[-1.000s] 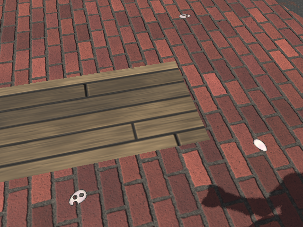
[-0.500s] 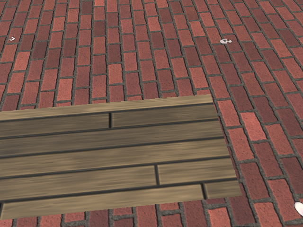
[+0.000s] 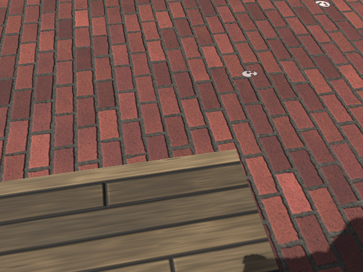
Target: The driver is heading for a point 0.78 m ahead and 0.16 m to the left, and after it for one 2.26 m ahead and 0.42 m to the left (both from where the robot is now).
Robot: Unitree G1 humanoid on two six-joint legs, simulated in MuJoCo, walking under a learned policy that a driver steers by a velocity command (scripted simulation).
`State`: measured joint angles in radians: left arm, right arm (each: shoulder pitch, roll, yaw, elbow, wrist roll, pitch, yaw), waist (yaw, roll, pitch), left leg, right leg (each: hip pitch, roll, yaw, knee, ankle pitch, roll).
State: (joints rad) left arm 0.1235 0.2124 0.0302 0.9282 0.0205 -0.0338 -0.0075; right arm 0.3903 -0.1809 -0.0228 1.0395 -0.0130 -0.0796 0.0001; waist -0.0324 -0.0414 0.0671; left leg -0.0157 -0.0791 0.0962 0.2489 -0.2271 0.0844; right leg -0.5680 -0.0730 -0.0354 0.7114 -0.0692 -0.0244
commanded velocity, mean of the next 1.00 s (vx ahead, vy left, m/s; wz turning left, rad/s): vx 0.11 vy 0.00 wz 0.00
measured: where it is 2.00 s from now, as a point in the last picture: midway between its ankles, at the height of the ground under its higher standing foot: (170, 215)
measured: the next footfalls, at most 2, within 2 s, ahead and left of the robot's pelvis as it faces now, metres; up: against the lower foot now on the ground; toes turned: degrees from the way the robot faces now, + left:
right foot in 0.10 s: +0.20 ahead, -0.10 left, +0.00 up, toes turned -3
left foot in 0.42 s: +0.12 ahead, +0.11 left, +0.00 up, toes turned +1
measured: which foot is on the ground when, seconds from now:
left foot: down 0.00-0.12, up 0.14-0.40, down 0.42-1.00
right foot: up 0.00-0.08, down 0.10-1.00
